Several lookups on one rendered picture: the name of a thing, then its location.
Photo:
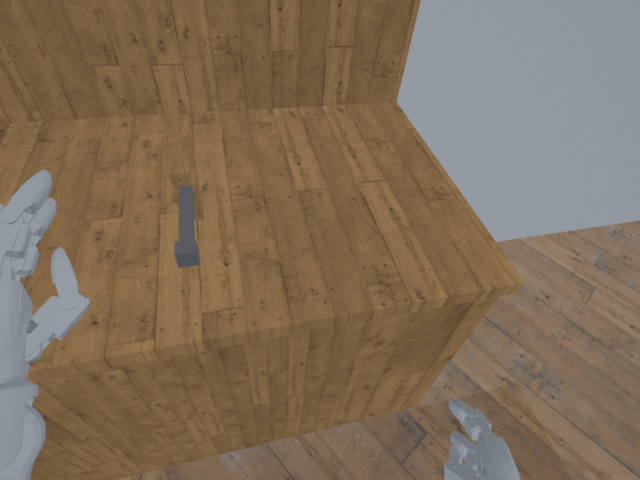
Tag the tap lever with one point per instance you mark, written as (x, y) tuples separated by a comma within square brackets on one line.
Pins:
[(186, 250)]

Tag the robot left forearm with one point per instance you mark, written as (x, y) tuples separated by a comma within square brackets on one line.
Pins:
[(22, 430)]

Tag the robot left hand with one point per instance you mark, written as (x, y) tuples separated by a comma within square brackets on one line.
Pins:
[(23, 222)]

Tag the robot right hand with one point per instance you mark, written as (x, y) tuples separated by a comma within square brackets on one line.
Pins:
[(490, 459)]

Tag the counter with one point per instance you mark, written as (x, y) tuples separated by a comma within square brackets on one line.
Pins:
[(341, 268)]

